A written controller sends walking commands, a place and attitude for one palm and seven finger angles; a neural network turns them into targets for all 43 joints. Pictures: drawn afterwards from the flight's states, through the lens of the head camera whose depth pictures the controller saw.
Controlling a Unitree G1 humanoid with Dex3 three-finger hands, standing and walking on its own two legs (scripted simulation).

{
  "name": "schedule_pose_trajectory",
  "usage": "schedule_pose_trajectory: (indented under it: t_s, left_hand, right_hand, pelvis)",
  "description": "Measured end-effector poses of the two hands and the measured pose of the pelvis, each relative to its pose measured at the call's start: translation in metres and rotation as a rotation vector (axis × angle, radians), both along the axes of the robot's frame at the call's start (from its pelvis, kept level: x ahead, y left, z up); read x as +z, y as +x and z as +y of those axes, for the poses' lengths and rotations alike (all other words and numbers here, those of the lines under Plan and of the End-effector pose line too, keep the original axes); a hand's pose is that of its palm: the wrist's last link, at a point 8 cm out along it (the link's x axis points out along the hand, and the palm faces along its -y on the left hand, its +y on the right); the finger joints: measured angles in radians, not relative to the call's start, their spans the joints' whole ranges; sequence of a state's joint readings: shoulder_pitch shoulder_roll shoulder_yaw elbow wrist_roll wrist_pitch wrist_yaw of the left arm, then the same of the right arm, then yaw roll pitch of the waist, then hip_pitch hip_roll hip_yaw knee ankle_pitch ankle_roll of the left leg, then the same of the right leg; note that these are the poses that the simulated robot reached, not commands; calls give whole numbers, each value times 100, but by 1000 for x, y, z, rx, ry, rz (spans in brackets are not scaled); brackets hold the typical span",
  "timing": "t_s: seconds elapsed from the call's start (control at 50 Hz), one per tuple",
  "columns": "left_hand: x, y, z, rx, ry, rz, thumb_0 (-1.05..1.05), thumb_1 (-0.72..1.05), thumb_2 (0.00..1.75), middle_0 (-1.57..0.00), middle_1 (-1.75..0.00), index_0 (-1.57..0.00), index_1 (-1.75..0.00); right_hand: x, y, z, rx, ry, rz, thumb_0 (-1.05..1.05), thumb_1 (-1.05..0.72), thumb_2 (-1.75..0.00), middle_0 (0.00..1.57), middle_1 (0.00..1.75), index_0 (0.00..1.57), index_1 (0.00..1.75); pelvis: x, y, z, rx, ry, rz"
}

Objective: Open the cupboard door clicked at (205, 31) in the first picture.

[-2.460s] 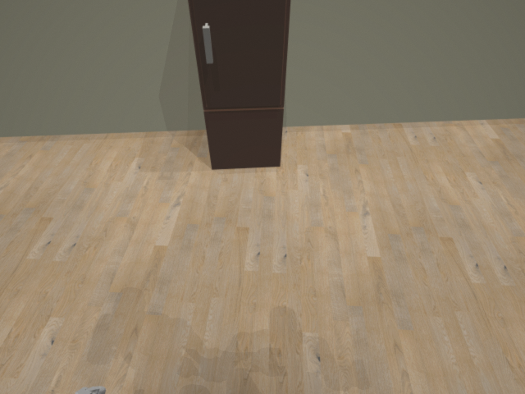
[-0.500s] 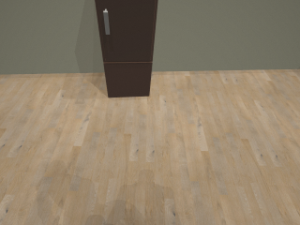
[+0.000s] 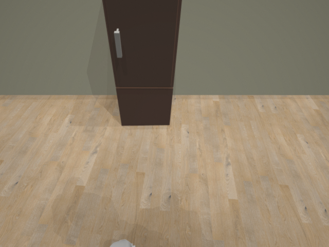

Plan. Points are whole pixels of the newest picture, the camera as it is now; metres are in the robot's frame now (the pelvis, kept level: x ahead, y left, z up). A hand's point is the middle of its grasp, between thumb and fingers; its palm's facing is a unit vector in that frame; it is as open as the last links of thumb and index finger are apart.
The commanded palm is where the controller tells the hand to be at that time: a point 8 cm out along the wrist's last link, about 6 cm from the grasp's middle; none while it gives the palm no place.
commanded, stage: walk to a spot facing it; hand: left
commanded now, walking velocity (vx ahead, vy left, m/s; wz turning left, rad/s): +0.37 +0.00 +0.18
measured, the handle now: (118, 43) +1.14 +0.28 -0.03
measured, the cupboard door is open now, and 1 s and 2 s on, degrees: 0 0 0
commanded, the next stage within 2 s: take the last steps up to it in 0.40 s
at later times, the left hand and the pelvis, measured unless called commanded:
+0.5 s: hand (92, 223) +0.23 +0.22 -0.17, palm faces +0.05 -0.99 -0.17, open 7.3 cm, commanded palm none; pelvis +0.21 +0.04 +0.01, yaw +0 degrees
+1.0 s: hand (113, 173) +0.40 +0.19 -0.17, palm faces +0.13 -0.98 -0.17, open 7.2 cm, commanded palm none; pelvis +0.39 +0.01 +0.00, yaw +4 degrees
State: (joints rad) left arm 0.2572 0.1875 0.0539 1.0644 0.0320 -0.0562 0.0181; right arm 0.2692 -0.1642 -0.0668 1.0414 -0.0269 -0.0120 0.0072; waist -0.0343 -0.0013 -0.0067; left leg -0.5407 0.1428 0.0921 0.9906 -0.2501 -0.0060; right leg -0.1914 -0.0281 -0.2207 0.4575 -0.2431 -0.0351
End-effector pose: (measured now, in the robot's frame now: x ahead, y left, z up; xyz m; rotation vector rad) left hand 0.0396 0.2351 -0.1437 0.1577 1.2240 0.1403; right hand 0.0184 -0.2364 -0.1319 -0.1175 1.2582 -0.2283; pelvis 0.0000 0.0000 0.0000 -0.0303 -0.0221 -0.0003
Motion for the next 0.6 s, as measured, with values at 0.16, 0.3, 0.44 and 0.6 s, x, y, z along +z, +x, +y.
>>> schedule_pose_trajectory:
  t_s: [0.16,0.3,0.44,0.6]
  left_hand:
    - [-27,-15,18,126,-70,163,0,92,90,-20,-30,-20,-30]
    - [-13,35,33,122,-78,223,0,91,90,-20,-29,-20,-30]
    - [1,136,35,82,-61,143,0,91,90,-20,-29,-20,-30]
    - [2,274,18,-37,7,58,1,92,90,-20,-29,-20,-30]
  right_hand:
    - [12,150,31,166,-40,-160,0,-91,-90,20,30,19,30]
    - [12,170,52,114,-45,-90,-1,-93,-90,20,30,20,30]
    - [8,147,54,41,-9,117,-1,-93,-90,20,30,20,30]
    - [-12,135,57,-83,90,314,0,-91,-90,20,30,20,30]
  pelvis:
    - [-12,73,28,41,-20,-3]
    - [0,126,46,35,14,2]
    - [9,182,46,11,30,9]
    - [-4,254,18,-28,45,-4]
